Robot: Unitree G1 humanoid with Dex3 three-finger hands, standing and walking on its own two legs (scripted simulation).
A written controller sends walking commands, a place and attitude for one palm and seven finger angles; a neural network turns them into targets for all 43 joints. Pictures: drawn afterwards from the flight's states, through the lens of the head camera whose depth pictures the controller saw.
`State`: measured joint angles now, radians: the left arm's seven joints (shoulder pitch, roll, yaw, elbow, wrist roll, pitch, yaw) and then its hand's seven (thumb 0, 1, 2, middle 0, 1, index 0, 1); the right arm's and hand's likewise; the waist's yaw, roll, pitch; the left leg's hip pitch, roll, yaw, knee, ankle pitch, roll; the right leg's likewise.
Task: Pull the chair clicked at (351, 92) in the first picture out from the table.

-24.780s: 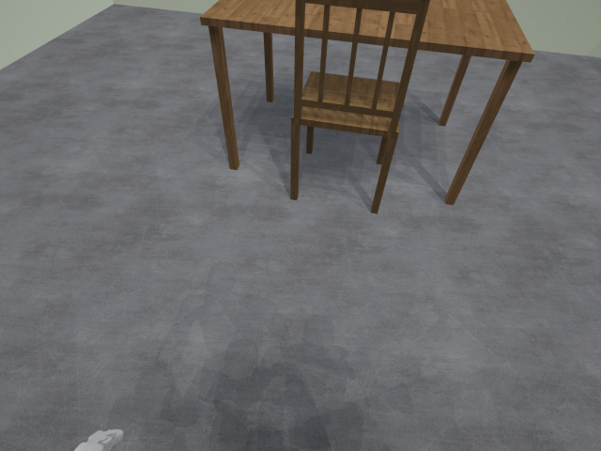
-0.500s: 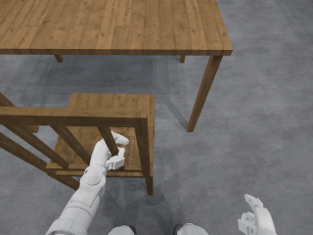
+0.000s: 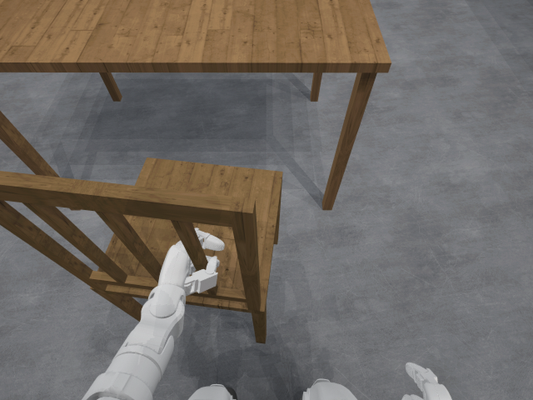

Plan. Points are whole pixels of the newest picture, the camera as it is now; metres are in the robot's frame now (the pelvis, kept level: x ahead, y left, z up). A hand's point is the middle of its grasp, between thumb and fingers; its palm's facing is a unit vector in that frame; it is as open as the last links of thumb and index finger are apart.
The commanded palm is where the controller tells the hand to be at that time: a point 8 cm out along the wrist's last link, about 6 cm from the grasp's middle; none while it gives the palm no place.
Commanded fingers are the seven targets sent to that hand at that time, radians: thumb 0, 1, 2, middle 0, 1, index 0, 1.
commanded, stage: step backward, pulling the chair out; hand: left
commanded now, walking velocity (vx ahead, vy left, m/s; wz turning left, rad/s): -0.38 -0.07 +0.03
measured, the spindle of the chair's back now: (143, 254) +0.34 +0.23 -0.06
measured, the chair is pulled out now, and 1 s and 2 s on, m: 0.37 0.60 0.60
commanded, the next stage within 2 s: stop walking, hand still on the chair in 0.46 s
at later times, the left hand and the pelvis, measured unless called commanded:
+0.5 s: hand (217, 364) +0.17 +0.08 -0.06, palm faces -0.12 -0.99 -0.13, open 4.9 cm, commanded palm +0.16 +0.14 -0.07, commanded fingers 0.00 0.90 0.90 -0.50 -1.45 -0.50 -1.45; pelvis -0.13 +0.00 +0.00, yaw +1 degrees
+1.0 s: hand out of the picture +0.08 +0.07 -0.06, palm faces -0.11 -0.98 -0.16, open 5.1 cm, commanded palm +0.08 +0.12 -0.05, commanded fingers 0.00 0.90 0.90 -0.50 -1.45 -0.50 -1.45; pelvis -0.19 -0.02 +0.00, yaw +0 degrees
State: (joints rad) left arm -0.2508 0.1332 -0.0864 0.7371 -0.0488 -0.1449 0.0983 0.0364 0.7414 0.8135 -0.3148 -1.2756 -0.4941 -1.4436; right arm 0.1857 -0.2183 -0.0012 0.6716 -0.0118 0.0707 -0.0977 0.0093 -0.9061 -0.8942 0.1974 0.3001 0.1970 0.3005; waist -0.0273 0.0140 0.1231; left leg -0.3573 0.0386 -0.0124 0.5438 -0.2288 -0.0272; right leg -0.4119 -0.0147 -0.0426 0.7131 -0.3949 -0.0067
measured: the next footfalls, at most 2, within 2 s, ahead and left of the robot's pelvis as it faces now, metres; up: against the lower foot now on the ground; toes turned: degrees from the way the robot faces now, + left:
right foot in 0.08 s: +0.01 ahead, -0.13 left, +0.00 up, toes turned -3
left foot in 0.42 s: -0.15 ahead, +0.13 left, +0.00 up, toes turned +1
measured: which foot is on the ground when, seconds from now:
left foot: down 0.00-0.14, up 0.16-0.40, down 0.42-1.00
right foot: up 0.00-0.06, down 0.08-0.44, up 0.46-0.62, down 0.64-1.00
